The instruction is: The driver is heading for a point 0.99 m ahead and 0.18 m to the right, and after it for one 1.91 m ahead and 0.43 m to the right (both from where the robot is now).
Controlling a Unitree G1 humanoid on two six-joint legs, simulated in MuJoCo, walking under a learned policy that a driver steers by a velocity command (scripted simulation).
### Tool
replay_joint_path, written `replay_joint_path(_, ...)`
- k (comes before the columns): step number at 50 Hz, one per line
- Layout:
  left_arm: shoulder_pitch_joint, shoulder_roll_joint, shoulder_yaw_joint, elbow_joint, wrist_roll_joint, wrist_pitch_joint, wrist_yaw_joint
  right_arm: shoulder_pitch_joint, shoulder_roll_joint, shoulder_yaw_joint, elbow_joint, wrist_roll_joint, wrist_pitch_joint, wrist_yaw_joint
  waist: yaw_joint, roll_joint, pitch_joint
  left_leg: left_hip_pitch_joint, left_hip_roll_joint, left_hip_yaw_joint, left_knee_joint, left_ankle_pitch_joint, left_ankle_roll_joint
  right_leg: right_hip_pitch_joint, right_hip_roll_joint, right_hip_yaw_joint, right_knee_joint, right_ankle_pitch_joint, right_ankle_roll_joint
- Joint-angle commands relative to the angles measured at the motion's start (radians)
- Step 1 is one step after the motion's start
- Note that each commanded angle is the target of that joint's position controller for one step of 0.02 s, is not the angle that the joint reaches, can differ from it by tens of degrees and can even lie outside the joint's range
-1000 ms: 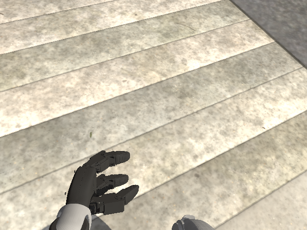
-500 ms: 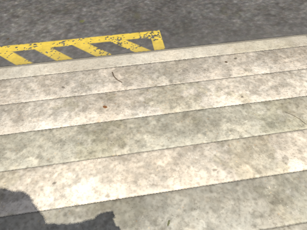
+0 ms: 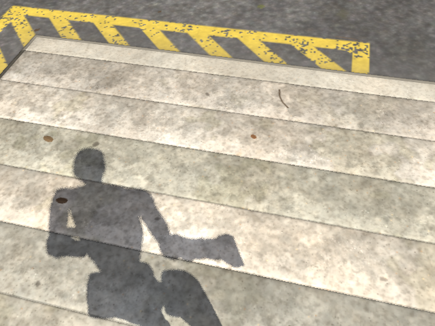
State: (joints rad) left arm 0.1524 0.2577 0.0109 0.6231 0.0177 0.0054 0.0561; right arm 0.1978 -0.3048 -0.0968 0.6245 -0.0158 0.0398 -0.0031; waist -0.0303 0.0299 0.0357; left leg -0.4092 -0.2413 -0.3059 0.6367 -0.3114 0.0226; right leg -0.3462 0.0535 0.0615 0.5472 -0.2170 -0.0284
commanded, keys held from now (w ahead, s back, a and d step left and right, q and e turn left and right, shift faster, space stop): shift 0.22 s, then w+shift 0.78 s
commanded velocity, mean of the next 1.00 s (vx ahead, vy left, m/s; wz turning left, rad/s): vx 0.55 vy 0.00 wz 0.10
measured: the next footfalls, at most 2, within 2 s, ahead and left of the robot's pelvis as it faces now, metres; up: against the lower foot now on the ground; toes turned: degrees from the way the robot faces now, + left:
left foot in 0.36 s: -0.01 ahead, +0.07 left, +0.00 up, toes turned +4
right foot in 0.78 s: +0.38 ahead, -0.18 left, +0.00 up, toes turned +0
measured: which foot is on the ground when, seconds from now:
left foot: up 0.00-0.34, down 0.36-0.80, up 0.82-1.00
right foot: down 0.00-0.36, up 0.38-0.76, down 0.78-1.00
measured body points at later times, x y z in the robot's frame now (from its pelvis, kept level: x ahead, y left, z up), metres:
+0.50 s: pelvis +0.04 -0.02 +0.01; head +0.04 -0.01 +0.46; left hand +0.16 +0.25 -0.09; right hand +0.10 -0.29 -0.10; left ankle -0.05 +0.07 -0.73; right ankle +0.11 -0.13 -0.67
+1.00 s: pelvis +0.38 -0.10 +0.01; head +0.38 -0.10 +0.46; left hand +0.36 +0.18 -0.11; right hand +0.55 -0.34 -0.09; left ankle +0.41 +0.05 -0.63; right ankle +0.34 -0.18 -0.73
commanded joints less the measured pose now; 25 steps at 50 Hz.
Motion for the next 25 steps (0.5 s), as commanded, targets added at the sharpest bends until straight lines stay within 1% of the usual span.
replay_joint_path(1,-0.019,0.162,0.049,-0.109,0.020,-0.013,-0.001,0.013,-0.136,-0.027,-0.066,-0.029,-0.028,-0.014,0.026,-0.201,-0.076,-0.178,0.058,0.097,0.402,-0.245,-0.047,0.114,-0.410,0.480,-0.305,0.033,-0.229)
replay_joint_path(2,-0.037,0.115,0.035,-0.102,0.011,-0.016,-0.008,0.007,-0.127,-0.023,-0.051,-0.024,-0.031,-0.007,0.007,-0.138,-0.074,-0.149,0.071,0.103,0.463,-0.177,-0.053,0.090,-0.343,0.373,-0.274,0.075,-0.210)
replay_joint_path(3,-0.057,0.104,0.031,-0.102,0.010,-0.018,-0.013,0.025,-0.108,-0.016,-0.033,-0.015,-0.026,0.000,-0.005,-0.119,-0.082,-0.120,0.072,0.121,0.512,-0.130,-0.064,0.086,-0.279,0.272,-0.255,0.138,-0.185)
replay_joint_path(4,-0.063,0.099,0.028,-0.108,0.004,-0.023,-0.013,0.035,-0.092,-0.013,-0.019,-0.013,-0.019,0.008,-0.006,-0.133,-0.096,-0.109,0.074,0.145,0.559,-0.108,-0.073,0.099,-0.244,0.216,-0.249,0.189,-0.176)
replay_joint_path(5,-0.052,0.091,0.025,-0.110,0.002,-0.027,-0.014,0.040,-0.087,-0.010,-0.009,-0.010,-0.012,0.011,0.002,-0.139,-0.107,-0.106,0.074,0.163,0.585,-0.107,-0.082,0.121,-0.229,0.186,-0.238,0.250,-0.177)
replay_joint_path(6,-0.028,0.089,0.024,-0.106,0.000,-0.030,-0.015,0.022,-0.079,-0.005,-0.007,-0.007,-0.004,0.012,0.012,-0.134,-0.107,-0.114,0.082,0.167,0.576,-0.104,-0.089,0.143,-0.225,0.171,-0.233,0.265,-0.177)
replay_joint_path(8,0.017,0.084,0.023,-0.096,-0.001,-0.035,-0.015,-0.013,-0.055,0.011,-0.007,0.001,0.006,0.011,0.037,-0.152,-0.097,-0.122,0.105,0.174,0.462,-0.111,-0.097,0.198,-0.219,0.161,-0.233,0.215,-0.171)
replay_joint_path(10,0.056,0.090,0.027,-0.081,-0.003,-0.035,-0.014,-0.035,-0.028,0.027,-0.003,0.007,0.013,0.012,0.051,-0.183,-0.093,-0.080,0.135,0.210,0.292,-0.139,-0.093,0.226,-0.211,0.167,-0.243,0.134,-0.162)
replay_joint_path(11,0.064,0.094,0.029,-0.074,-0.001,-0.032,-0.016,-0.039,-0.015,0.036,0.002,0.010,0.014,0.013,0.054,-0.204,-0.088,-0.030,0.155,0.243,0.195,-0.162,-0.085,0.219,-0.203,0.163,-0.247,0.102,-0.159)
replay_joint_path(12,0.115,0.118,0.041,-0.060,0.007,-0.026,-0.022,-0.032,-0.010,0.043,0.006,0.005,0.011,0.015,0.074,-0.227,-0.118,0.023,0.151,0.297,0.124,-0.210,-0.069,0.217,-0.199,0.178,-0.282,-0.097,-0.166)
replay_joint_path(13,0.161,0.160,0.060,-0.042,0.012,-0.014,-0.031,-0.023,-0.030,0.040,0.004,-0.003,0.005,0.019,0.085,-0.261,-0.104,0.049,0.133,0.343,0.084,-0.265,-0.050,0.195,-0.207,0.213,-0.310,-0.278,-0.178)
replay_joint_path(14,0.182,0.173,0.069,-0.032,0.012,-0.002,-0.039,-0.009,-0.049,0.035,0.007,-0.007,-0.002,0.024,0.081,-0.269,-0.082,0.091,0.131,0.359,0.020,-0.284,-0.022,0.150,-0.220,0.241,-0.334,-0.422,-0.180)
replay_joint_path(15,0.181,0.171,0.073,-0.028,0.008,0.006,-0.042,0.010,-0.053,0.035,0.013,-0.005,-0.008,0.028,0.064,-0.257,-0.044,0.160,0.133,0.377,-0.067,-0.265,0.013,0.074,-0.218,0.242,-0.349,-0.504,-0.170)
replay_joint_path(16,0.163,0.167,0.076,-0.025,-0.006,0.009,-0.041,0.050,-0.035,0.039,0.026,-0.005,-0.019,0.030,0.027,-0.214,-0.003,0.276,0.133,0.395,-0.194,-0.159,0.051,-0.034,-0.195,0.216,-0.342,-0.536,-0.148)
replay_joint_path(17,0.114,0.160,0.078,-0.030,-0.015,0.006,-0.038,0.134,-0.024,0.042,0.053,-0.007,-0.034,0.026,-0.035,-0.161,0.038,0.437,0.131,0.410,-0.329,-0.056,0.088,-0.178,-0.147,0.161,-0.300,-0.518,-0.100)
replay_joint_path(18,0.037,0.132,0.077,-0.054,-0.016,-0.005,-0.036,0.273,-0.059,0.034,0.095,-0.016,-0.053,0.019,-0.107,-0.080,0.046,0.685,0.219,0.299,-0.397,-0.074,0.131,-0.417,-0.085,0.076,-0.151,-0.421,-0.032)
replay_joint_path(19,0.034,0.010,0.045,-0.076,-0.027,-0.020,-0.039,0.290,-0.103,0.029,0.089,-0.020,-0.070,0.010,-0.102,0.213,-0.021,0.764,0.527,-0.076,-0.485,-0.390,0.152,-0.546,-0.022,-0.063,0.252,-0.390,-0.028)
replay_joint_path(20,-0.124,0.088,0.054,-0.158,-0.006,-0.036,-0.046,0.235,-0.169,-0.002,0.067,-0.014,-0.077,-0.001,-0.119,0.160,0.122,0.589,0.662,-0.338,-0.545,-0.559,0.266,-0.733,-0.051,-0.064,0.309,-0.234,-0.011)
replay_joint_path(21,-0.181,0.114,0.065,-0.166,-0.007,-0.045,-0.063,0.195,-0.126,0.008,0.072,-0.014,-0.089,-0.005,-0.086,0.047,0.155,0.553,0.620,-0.269,-0.554,-0.483,0.259,-0.728,-0.105,-0.005,0.383,-0.117,-0.002)
replay_joint_path(22,-0.139,0.121,0.067,-0.141,-0.005,-0.051,-0.082,0.144,-0.105,0.016,0.067,-0.007,-0.103,0.001,-0.039,0.030,0.108,0.528,0.566,-0.180,-0.535,-0.363,0.228,-0.679,-0.108,0.003,0.402,-0.042,0.012)
replay_joint_path(23,-0.074,0.130,0.069,-0.105,-0.003,-0.049,-0.095,0.107,-0.102,0.020,0.060,-0.006,-0.113,0.005,-0.006,0.041,0.041,0.505,0.511,-0.082,-0.535,-0.268,0.198,-0.600,-0.106,-0.013,0.425,-0.001,0.027)
replay_joint_path(24,-0.040,0.136,0.073,-0.086,0.006,-0.043,-0.109,0.098,-0.097,0.026,0.061,0.001,-0.123,0.003,0.011,0.055,0.015,0.448,0.477,-0.021,-0.551,-0.226,0.190,-0.535,-0.109,-0.039,0.453,0.032,0.039)
replay_joint_path(25,-0.030,0.127,0.071,-0.076,0.011,-0.038,-0.118,0.106,-0.093,0.029,0.066,0.001,-0.133,0.007,0.014,0.078,0.011,0.404,0.453,0.021,-0.568,-0.204,0.186,-0.500,-0.115,-0.047,0.464,0.061,0.044)
Keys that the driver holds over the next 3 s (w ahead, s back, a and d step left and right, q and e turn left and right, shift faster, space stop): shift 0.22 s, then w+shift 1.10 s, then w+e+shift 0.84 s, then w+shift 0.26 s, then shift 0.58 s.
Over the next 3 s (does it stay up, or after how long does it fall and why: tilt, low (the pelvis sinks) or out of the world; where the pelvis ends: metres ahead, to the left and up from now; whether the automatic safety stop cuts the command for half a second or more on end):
stays up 1.97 -0.51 0.00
